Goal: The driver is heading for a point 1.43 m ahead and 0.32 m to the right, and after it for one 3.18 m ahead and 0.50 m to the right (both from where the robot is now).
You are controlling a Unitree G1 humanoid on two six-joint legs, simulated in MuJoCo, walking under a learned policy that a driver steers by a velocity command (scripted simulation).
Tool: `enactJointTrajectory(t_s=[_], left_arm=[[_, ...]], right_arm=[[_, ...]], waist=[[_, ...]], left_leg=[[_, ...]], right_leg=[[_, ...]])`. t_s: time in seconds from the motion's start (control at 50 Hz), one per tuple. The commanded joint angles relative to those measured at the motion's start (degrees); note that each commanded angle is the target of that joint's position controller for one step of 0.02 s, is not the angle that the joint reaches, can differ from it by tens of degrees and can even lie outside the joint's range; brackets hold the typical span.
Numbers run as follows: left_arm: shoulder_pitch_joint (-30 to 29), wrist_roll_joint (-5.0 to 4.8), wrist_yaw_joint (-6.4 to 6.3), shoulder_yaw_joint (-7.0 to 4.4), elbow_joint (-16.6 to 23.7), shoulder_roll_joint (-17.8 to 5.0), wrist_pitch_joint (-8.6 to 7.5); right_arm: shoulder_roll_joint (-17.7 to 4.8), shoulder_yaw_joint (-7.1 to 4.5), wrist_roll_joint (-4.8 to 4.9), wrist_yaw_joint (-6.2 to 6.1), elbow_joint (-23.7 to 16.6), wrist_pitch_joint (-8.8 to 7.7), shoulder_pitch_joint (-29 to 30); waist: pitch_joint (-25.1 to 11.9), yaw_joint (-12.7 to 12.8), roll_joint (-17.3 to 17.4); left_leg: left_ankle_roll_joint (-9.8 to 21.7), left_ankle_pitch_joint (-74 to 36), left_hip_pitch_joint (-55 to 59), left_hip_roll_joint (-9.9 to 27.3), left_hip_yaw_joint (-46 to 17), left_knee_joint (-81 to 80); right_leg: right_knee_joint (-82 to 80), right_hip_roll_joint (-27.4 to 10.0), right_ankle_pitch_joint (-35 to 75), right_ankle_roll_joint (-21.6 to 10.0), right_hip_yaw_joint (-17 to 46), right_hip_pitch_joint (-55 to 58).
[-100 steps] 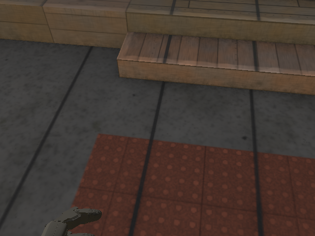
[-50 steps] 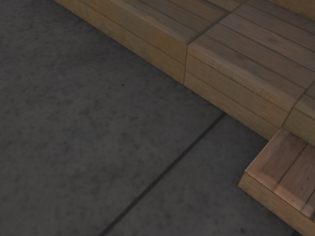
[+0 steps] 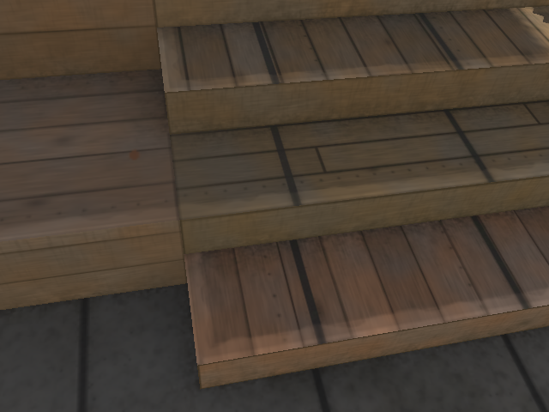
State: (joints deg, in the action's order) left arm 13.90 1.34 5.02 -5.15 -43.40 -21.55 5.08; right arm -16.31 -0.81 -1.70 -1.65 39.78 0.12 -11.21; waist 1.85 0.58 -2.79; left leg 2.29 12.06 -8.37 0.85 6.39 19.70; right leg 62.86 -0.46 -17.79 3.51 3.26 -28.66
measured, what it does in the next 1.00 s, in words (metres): walks ahead, turning right: right foot, then left foot 0.14 m higher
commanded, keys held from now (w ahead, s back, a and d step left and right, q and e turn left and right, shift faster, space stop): w+e+shift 0.48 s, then w+q+shift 0.52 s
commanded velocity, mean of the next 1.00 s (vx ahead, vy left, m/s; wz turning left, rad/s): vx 0.86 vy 0.00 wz -0.38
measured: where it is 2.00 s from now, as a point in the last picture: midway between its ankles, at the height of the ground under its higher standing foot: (467, 59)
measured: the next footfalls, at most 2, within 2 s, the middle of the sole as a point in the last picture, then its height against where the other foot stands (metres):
right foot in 0.40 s outside the picture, level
left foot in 0.90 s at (445, 318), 0.14 m higher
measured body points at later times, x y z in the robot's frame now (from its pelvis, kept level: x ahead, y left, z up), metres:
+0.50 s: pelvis +0.22 -0.18 -0.05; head +0.25 -0.20 +0.40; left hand +0.52 -0.03 -0.13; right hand +0.10 -0.42 -0.18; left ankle +0.11 +0.08 -0.62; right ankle +0.24 -0.23 -0.75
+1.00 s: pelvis +0.61 -0.40 +0.01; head +0.61 -0.44 +0.46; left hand +0.78 -0.21 -0.10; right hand +0.60 -0.65 -0.14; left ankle +0.64 -0.41 -0.61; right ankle +0.38 -0.40 -0.51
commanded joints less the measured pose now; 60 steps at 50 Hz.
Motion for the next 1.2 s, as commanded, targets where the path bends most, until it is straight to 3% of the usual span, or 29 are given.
enactJointTrajectory(t_s=[0.02,0.24,0.32,0.38,0.4,0.42,0.44,0.46,0.5,0.56,0.62,0.68,0.74,0.8,0.84,0.88,0.9,0.92,0.94,0.96,0.98,1.02,1.06,1.1,1.12,1.14,1.16,1.18,1.2], left_arm=[[-9.7,0.43,1.19,-0.88,6.7,-4.5,-1.33],[-21.6,0.40,2.54,1.19,11.1,-0.3,-2.80],[-25.9,0.87,2.35,2.70,12.7,0.7,-3.32],[-10.5,-0.24,-0.13,1.67,8.3,-1.2,-4.03],[2.3,-0.43,-1.23,0.24,4.7,-3.0,-4.67],[10.1,-0.36,-2.64,-2.08,0.4,-8.1,-4.78],[5.7,-1.18,-4.00,-3.90,2.0,-17.2,-3.89],[7.3,-0.27,-3.79,-3.88,3.8,-17.4,-3.74],[5.2,0.84,-4.56,-2.43,2.2,-11.5,-5.09],[-1.1,0.00,-5.06,0.76,2.3,-2.5,-8.51],[5.2,-0.42,-4.51,1.42,-0.8,-1.5,-10.71],[12.3,0.44,-4.08,2.13,-4.3,-0.6,-11.33],[19.8,2.11,-4.85,3.87,-9.1,2.8,-10.65],[23.6,2.92,-6.55,5.08,-12.5,3.9,-10.83],[15.0,2.00,-7.50,5.48,-9.8,2.8,-11.16],[7.8,-1.48,-9.81,4.45,-7.2,-3.2,-12.73],[6.8,-2.13,-9.84,2.49,-6.0,-8.6,-12.70],[3.1,-3.18,-8.80,1.02,-1.6,-10.6,-12.34],[-3.1,-3.82,-6.48,1.41,1.5,-7.1,-11.96],[-6.0,-1.01,-5.21,3.68,5.3,-2.0,-12.86],[-8.4,1.09,-3.76,4.97,8.9,2.5,-12.74],[-8.3,2.85,-3.17,6.87,11.9,8.6,-11.18],[-9.0,2.86,-4.46,7.41,14.6,9.1,-8.95],[-13.6,1.96,-6.41,7.40,19.0,7.3,-8.19],[-19.9,2.67,-6.41,7.99,23.1,6.9,-8.48],[-20.6,1.39,-5.54,8.45,24.6,5.6,-8.72],[-20.8,-1.14,-4.91,9.30,23.5,9.1,-8.66],[-9.1,-2.68,-5.18,8.21,21.2,8.1,-8.94],[10.9,-3.07,-6.41,5.55,15.7,3.4,-8.46]], right_arm=[[-12.3,-4.48,0.00,0.06,-0.6,-2.02,-5.9],[-10.0,-5.00,-0.96,0.87,5.5,-5.56,-13.7],[-10.5,-4.93,-1.39,0.78,8.8,-4.98,-16.4],[-14.0,-5.25,-0.13,1.53,8.9,-3.88,-14.3],[-15.8,-5.55,0.99,2.17,7.7,-3.33,-12.0],[-13.1,-4.86,-0.17,2.96,6.2,-3.11,-11.4],[-6.5,-3.46,-0.77,4.13,-0.6,-4.29,-7.4],[-9.6,-3.67,-1.80,3.99,-4.5,-5.48,-0.2],[-7.5,-2.62,-0.68,2.96,-2.4,-6.29,-2.8],[-5.8,-1.85,-1.76,3.11,2.7,-3.67,-11.0],[-3.7,-1.71,-0.45,3.71,2.5,-1.84,-6.5],[-1.5,-1.03,1.60,2.34,0.3,-1.40,2.2],[2.3,0.78,1.46,1.25,-2.5,-1.59,8.3],[3.8,2.85,1.45,1.99,-5.9,-3.29,14.5],[2.4,3.88,0.76,2.67,-4.9,-3.41,9.4],[-2.5,2.73,1.25,2.61,-0.7,-0.83,-1.7],[-4.9,1.49,0.73,2.12,1.9,1.11,-8.5],[-11.0,-1.72,-0.08,1.64,5.0,0.83,-22.3],[-11.6,-3.17,2.08,0.23,10.5,0.16,-27.7],[-9.8,-2.87,1.93,-1.79,9.7,0.35,-19.3],[-7.0,-2.56,0.77,-2.91,8.1,-0.13,-13.5],[-1.7,-1.53,-2.21,-3.39,8.9,-2.17,-9.6],[-2.8,-1.30,-2.96,-2.96,7.0,-4.31,-3.6],[-6.1,-2.07,-1.77,-2.14,5.8,-6.33,-1.4],[-7.0,-2.75,-0.39,-2.24,5.8,-7.11,-3.2],[-8.5,-3.29,-0.29,-2.69,5.0,-6.78,-2.9],[-6.4,-3.20,0.94,-2.37,5.6,-6.07,-6.7],[-6.3,-3.33,0.02,-1.45,5.3,-6.89,-5.6],[-10.0,-4.13,0.09,-0.35,3.6,-7.58,1.7]], waist=[[0.8,-5.0,11.0],[6.3,-5.5,8.4],[8.7,-5.3,7.2],[-2.0,3.9,7.3],[-8.3,10.4,6.5],[-11.3,11.9,-0.3],[-11.6,6.4,-16.3],[-13.7,7.7,-5.1],[-2.3,2.2,2.7],[-2.1,-4.3,2.4],[-1.4,-2.3,0.9],[1.3,0.5,0.6],[4.8,0.7,2.3],[6.5,-0.3,4.3],[1.9,-6.4,3.9],[-6.1,-14.3,4.6],[-9.3,-15.7,-2.3],[-10.9,-24.1,4.7],[-16.1,-25.2,24.1],[-21.9,-16.2,18.1],[-13.5,-10.5,2.3],[1.9,-2.3,-13.0],[5.1,2.0,-9.3],[6.3,3.0,-5.6],[5.9,1.5,-5.3],[5.2,1.3,-5.5],[-0.4,-2.5,-8.1],[-7.4,2.5,-0.6],[-17.2,15.7,-0.8]], left_leg=[[4.9,23.8,12.9,17.0,-15.4,-14.3],[3.4,16.2,15.0,21.5,0.0,-15.7],[2.4,-1.9,16.9,20.3,8.9,-13.0],[1.2,-54.5,12.4,19.0,14.7,10.1],[0.7,-55.9,3.6,19.0,14.5,26.7],[-1.1,-23.2,-13.8,15.1,12.2,45.8],[-4.6,17.0,-37.4,3.4,6.4,64.9],[-4.7,13.5,-43.6,3.5,-6.4,68.9],[-3.2,4.4,-41.4,7.4,-6.8,61.9],[-3.1,0.6,-27.3,11.3,-7.3,54.1],[-2.7,0.1,-31.8,8.7,-3.4,56.4],[1.1,3.0,-48.0,4.8,-5.2,69.0],[5.8,13.0,-72.1,-1.1,-7.3,91.1],[7.6,18.2,-76.7,-3.2,-2.1,86.0],[8.5,17.8,-48.9,-5.1,9.0,70.1],[7.3,4.0,-12.6,-7.3,7.6,49.1],[6.2,12.7,-5.5,-11.6,10.7,43.7],[14.2,7.1,8.2,-12.4,6.9,33.8],[26.0,-7.0,26.9,0.3,-20.8,19.8],[28.8,-1.0,19.3,5.1,-47.5,10.7],[24.6,3.6,5.3,5.1,-52.5,9.1],[17.8,4.1,-17.8,4.3,-49.4,12.5],[15.7,2.4,-28.2,1.1,-38.6,10.2],[16.1,-0.7,-33.0,-1.4,-32.8,4.2],[14.0,1.3,-35.2,-4.1,-29.7,0.1],[14.0,-2.1,-36.5,-5.3,-25.6,-5.2],[13.2,-5.2,-39.4,-7.7,-22.8,-8.3],[12.0,-20.3,-40.3,-6.7,-26.0,4.7],[8.5,-37.2,-32.9,-9.3,-20.7,23.0]], right_leg=[[-1.9,-2.0,1.8,-0.6,-1.8,-16.5],[-8.2,-6.8,6.7,-6.3,-5.1,-21.1],[-13.5,-5.7,1.7,-10.8,-10.1,-17.9],[-16.7,5.1,-4.2,-14.8,-16.9,7.9],[-20.6,7.3,-1.7,-16.6,-14.7,25.4],[-24.8,4.2,-7.9,-16.9,-4.1,41.5],[-40.9,-8.6,-27.3,-21.4,29.6,47.8],[-48.5,-11.9,-27.5,-22.1,42.2,48.4],[-48.9,-11.9,-5.4,-19.8,30.2,35.3],[-48.0,-5.4,19.4,-15.5,14.3,21.6],[-48.7,-3.6,41.0,-11.9,6.4,22.9],[-49.7,-4.9,42.9,-9.1,3.3,30.6],[-44.1,-8.1,49.8,-6.4,1.9,43.3],[-46.6,-8.4,55.4,-2.8,-3.2,45.6],[-49.7,-4.7,82.5,1.1,-14.0,30.7],[-40.6,-9.4,104.7,-0.6,-10.3,18.0],[-27.1,-10.4,120.0,-1.0,-9.9,20.2],[2.9,-2.1,116.8,4.0,-12.5,9.9],[46.2,10.0,23.4,5.4,-9.1,-17.7],[51.1,10.6,-2.2,4.4,0.1,-17.5],[46.7,6.4,0.1,1.3,7.0,-15.1],[41.0,2.7,-6.2,-3.1,11.3,-17.7],[38.1,2.9,-17.4,-2.0,8.2,-17.7],[32.0,2.1,-12.8,0.3,0.8,-16.1],[18.9,-1.2,-14.6,0.0,2.2,-11.9],[-1.1,-1.1,-9.3,2.1,-4.7,-1.7],[-14.9,1.9,-0.4,3.8,-10.4,16.5],[-16.5,1.8,14.4,3.5,-5.8,35.1],[-25.8,1.4,21.3,0.4,-3.6,47.5]])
